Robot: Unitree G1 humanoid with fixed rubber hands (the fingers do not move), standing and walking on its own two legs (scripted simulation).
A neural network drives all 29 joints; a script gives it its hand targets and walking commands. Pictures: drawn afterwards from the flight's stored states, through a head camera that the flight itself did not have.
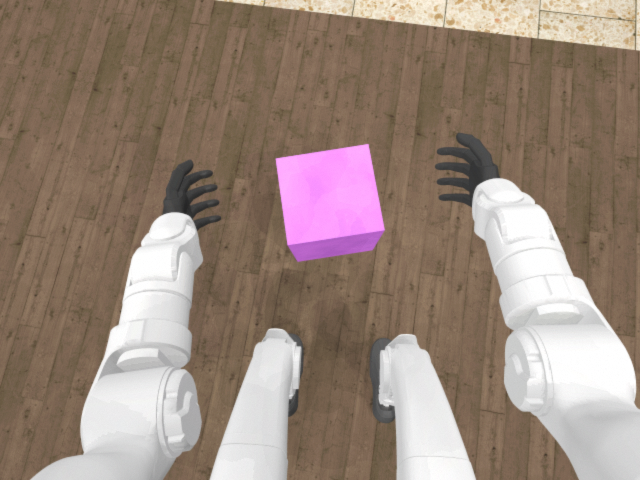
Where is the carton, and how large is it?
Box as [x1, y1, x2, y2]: [276, 144, 384, 261]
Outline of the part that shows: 367,144 276,158 287,244 297,261 370,250 373,248 384,230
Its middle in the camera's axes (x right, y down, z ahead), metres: +0.03 -0.08 +0.96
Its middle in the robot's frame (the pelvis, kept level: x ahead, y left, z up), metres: +0.54 +0.04 -0.54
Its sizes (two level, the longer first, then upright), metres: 0.210 0.200 0.250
